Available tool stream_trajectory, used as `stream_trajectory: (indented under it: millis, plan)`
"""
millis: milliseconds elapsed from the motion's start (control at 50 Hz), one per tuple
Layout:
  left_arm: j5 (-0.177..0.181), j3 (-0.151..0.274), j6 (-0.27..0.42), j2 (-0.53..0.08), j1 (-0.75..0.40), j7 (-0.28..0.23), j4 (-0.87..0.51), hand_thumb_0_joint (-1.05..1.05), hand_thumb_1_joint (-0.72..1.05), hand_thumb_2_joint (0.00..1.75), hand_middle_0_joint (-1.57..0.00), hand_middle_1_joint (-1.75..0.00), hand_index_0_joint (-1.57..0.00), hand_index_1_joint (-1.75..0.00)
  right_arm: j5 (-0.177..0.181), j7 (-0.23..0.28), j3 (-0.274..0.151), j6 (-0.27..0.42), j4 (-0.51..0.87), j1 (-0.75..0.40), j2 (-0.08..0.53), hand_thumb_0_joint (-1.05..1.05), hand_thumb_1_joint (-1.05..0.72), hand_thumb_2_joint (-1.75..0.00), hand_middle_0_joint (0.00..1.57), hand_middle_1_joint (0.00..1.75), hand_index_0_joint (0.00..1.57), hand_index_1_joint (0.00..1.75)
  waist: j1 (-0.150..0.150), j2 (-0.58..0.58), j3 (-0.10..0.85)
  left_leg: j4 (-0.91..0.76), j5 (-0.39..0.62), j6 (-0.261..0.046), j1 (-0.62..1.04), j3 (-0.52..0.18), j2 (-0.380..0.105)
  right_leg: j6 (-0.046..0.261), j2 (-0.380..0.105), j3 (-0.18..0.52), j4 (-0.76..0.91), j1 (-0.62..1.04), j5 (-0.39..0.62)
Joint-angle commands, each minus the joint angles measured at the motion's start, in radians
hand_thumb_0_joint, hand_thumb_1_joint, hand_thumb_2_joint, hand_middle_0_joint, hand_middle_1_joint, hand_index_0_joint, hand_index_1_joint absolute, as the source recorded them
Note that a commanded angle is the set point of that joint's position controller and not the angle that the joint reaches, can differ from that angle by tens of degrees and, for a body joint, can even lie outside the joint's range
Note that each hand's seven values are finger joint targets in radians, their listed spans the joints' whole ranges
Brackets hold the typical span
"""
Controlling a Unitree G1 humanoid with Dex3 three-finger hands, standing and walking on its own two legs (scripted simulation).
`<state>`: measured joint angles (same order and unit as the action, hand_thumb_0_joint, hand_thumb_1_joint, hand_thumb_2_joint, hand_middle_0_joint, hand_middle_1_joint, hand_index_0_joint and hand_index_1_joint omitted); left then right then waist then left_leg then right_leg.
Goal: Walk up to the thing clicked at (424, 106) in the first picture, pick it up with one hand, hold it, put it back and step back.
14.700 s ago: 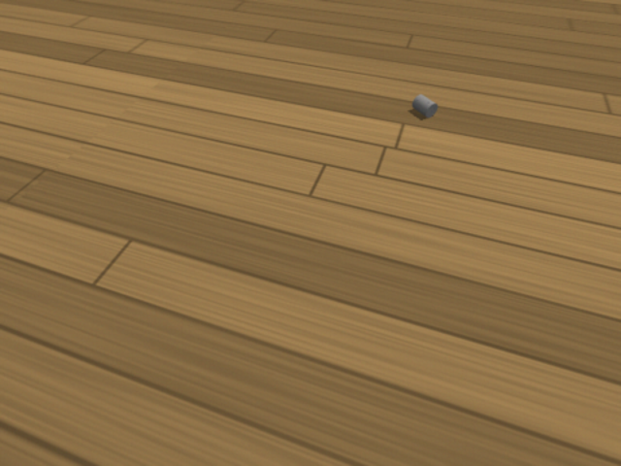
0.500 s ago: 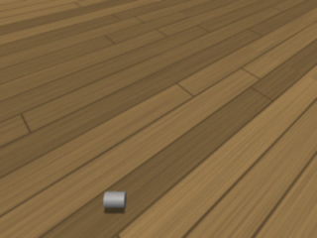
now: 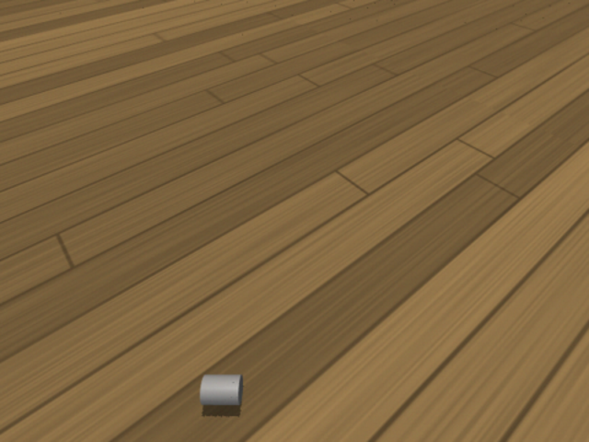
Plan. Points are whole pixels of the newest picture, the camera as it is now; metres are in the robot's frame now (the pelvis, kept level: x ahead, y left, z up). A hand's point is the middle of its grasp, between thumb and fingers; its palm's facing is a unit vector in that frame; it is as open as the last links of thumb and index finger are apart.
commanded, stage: walk up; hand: left
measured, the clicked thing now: (222, 389) +0.43 +0.26 -0.74
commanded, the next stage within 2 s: stand in 0.60 s
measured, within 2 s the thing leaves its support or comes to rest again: neither
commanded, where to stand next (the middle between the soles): +0.05 +0.01 m, yaw +3 degrees
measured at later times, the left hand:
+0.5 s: hand out of the picture +0.09 +0.25 -0.15, palm faces -0.01 -0.94 -0.33, open 7.4 cm
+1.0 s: hand out of the picture +0.06 +0.26 -0.15, palm faces -0.03 -0.94 -0.34, open 7.4 cm
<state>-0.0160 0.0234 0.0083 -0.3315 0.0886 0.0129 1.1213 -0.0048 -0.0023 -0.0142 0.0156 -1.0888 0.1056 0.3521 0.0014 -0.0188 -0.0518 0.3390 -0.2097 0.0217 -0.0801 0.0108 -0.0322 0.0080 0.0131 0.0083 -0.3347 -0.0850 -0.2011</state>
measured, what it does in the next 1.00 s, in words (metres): stands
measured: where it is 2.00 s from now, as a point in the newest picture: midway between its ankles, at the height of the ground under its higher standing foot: outside the picture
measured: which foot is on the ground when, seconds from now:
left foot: down 0.00-1.00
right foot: down 0.00-1.00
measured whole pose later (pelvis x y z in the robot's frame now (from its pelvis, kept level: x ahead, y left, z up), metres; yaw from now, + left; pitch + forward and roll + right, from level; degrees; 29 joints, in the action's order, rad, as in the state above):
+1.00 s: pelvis -0.01 +0.01 +0.00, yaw +0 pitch -2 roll +0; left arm -0.01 0.00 0.01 -0.35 0.11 0.01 1.13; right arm -0.01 -0.01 0.00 0.01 -1.12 0.11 0.35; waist 0.01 -0.01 -0.06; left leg 0.31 -0.17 0.01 -0.09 0.02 -0.02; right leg 0.00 0.00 0.01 -0.30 -0.10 -0.16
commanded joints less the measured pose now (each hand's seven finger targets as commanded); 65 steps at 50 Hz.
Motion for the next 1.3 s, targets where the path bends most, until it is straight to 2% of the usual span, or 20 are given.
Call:
stream_trajectory:
  millis: [0, 180, 200, 320, 380, 560, 580, 640, 760, 1060, 1140, 1280]
  plan:
    - [0.005, 0.043, 0.023, -0.224, -0.038, -0.018, -0.057, 0.0, 0.9, 0.9, -0.2, -0.3, -0.2, -0.3, -0.003, 0.012, -0.041, 0.022, 0.053, -0.033, 0.207, 0.0, -0.9, -0.9, 0.2, 0.3, 0.2, 0.3, -0.003, 0.027, 0.08, -0.037, 0.207, -0.048, 0.025, -0.067, -0.095, 0.025, -0.123, 0.092, 0.05, 0.001, 0.238]
    - [0.003, 0.043, 0.023, -0.223, -0.058, -0.017, -0.058, 0.0, 0.9, 0.9, -0.2, -0.3, -0.2, -0.3, -0.003, 0.014, -0.04, 0.02, 0.05, -0.03, 0.206, 0.0, -0.9, -0.9, 0.2, 0.3, 0.2, 0.3, 0.003, 0.015, 0.071, -0.049, 0.17, -0.046, -0.002, -0.067, -0.091, 0.026, -0.124, 0.096, 0.06, 0.018, 0.224]
    - [0.003, 0.046, 0.023, -0.227, -0.041, -0.019, -0.056, 0.0, 0.9, 0.9, -0.2, -0.3, -0.2, -0.3, -0.004, 0.014, -0.04, 0.022, 0.052, -0.027, 0.207, 0.0, -0.9, -0.9, 0.2, 0.3, 0.2, 0.3, 0.0, 0.023, 0.084, -0.039, 0.198, -0.049, 0.016, -0.063, -0.094, 0.027, -0.121, 0.09, 0.05, 0.016, 0.237]
    - [0.003, 0.044, 0.021, -0.223, -0.053, -0.017, -0.06, 0.0, 0.9, 0.9, -0.2, -0.3, -0.2, -0.3, -0.004, 0.015, -0.036, 0.021, 0.051, -0.025, 0.21, 0.0, -0.9, -0.9, 0.2, 0.3, 0.2, 0.3, 0.001, 0.015, 0.082, -0.042, 0.179, -0.051, -0.005, -0.069, -0.092, 0.027, -0.12, 0.094, 0.056, 0.023, 0.216]
    - [0.004, 0.046, 0.02, -0.225, -0.042, -0.017, -0.059, 0.0, 0.9, 0.9, -0.2, -0.3, -0.2, -0.3, -0.004, 0.016, -0.035, 0.022, 0.052, -0.014, 0.21, 0.0, -0.9, -0.9, 0.2, 0.3, 0.2, 0.3, 0.001, 0.029, 0.094, -0.032, 0.205, -0.051, 0.011, -0.065, -0.093, 0.024, -0.118, 0.092, 0.048, 0.02, 0.237]
    - [0.005, 0.042, 0.017, -0.219, -0.05, -0.015, -0.063, 0.0, 0.9, 0.9, -0.2, -0.3, -0.2, -0.3, -0.005, 0.016, -0.035, 0.021, 0.051, -0.012, 0.209, 0.0, -0.9, -0.9, 0.2, 0.3, 0.2, 0.3, 0.001, 0.013, 0.066, -0.051, 0.17, -0.05, -0.005, -0.073, -0.092, 0.023, -0.114, 0.09, 0.051, 0.004, 0.193]
    - [0.009, 0.036, 0.021, -0.225, -0.043, -0.02, -0.059, 0.0, 0.9, 0.9, -0.2, -0.3, -0.2, -0.3, -0.006, 0.016, -0.03, 0.019, 0.047, -0.025, 0.204, 0.0, -0.9, -0.9, 0.2, 0.3, 0.2, 0.3, -0.002, 0.008, 0.046, -0.061, 0.198, -0.043, -0.012, -0.079, -0.106, 0.019, -0.132, 0.089, 0.056, -0.009, 0.222]
    - [0.009, 0.033, 0.025, -0.229, -0.039, -0.022, -0.057, 0.0, 0.9, 0.9, -0.2, -0.3, -0.2, -0.3, -0.004, 0.016, -0.03, 0.017, 0.042, -0.02, 0.208, 0.0, -0.9, -0.9, 0.2, 0.3, 0.2, 0.3, 0.003, 0.011, 0.08, -0.055, 0.217, -0.043, 0.02, -0.076, -0.11, 0.02, -0.136, 0.094, 0.056, 0.005, 0.248]
    - [0.009, 0.024, 0.028, -0.228, -0.026, -0.021, -0.051, 0.0, 0.9, 0.9, -0.2, -0.3, -0.2, -0.3, -0.004, 0.01, -0.026, 0.015, 0.033, -0.022, 0.204, 0.0, -0.9, -0.9, 0.2, 0.3, 0.2, 0.3, 0.002, 0.019, 0.07, -0.075, 0.161, -0.042, 0.014, -0.081, -0.106, 0.012, -0.132, 0.089, 0.074, -0.012, 0.176]
    - [0.008, 0.013, 0.028, -0.233, -0.013, -0.02, -0.05, 0.0, 0.9, 0.9, -0.2, -0.3, -0.2, -0.3, -0.007, 0.006, -0.029, 0.016, 0.017, -0.021, 0.213, 0.0, -0.9, -0.9, 0.2, 0.3, 0.2, 0.3, 0.001, 0.019, 0.076, -0.085, 0.125, -0.045, 0.0, -0.091, -0.105, 0.012, -0.14, 0.094, 0.074, -0.022, 0.137]
    - [0.01, 0.011, 0.025, -0.236, -0.005, -0.019, -0.05, 0.0, 0.9, 0.9, -0.2, -0.3, -0.2, -0.3, -0.008, 0.005, -0.029, 0.017, 0.008, -0.018, 0.211, 0.0, -0.9, -0.9, 0.2, 0.3, 0.2, 0.3, 0.001, 0.005, 0.05, -0.097, 0.077, -0.04, -0.015, -0.092, -0.099, 0.013, -0.135, 0.096, 0.082, -0.045, 0.084]
    - [0.007, 0.008, 0.028, -0.24, 0.001, -0.022, -0.054, 0.0, 0.9, 0.9, -0.2, -0.3, -0.2, -0.3, -0.006, 0.005, -0.029, 0.017, 0.009, -0.017, 0.206, 0.0, -0.9, -0.9, 0.2, 0.3, 0.2, 0.3, 0.001, 0.031, 0.068, -0.087, 0.116, -0.041, -0.01, -0.096, -0.101, 0.016, -0.139, 0.091, 0.074, -0.034, 0.113]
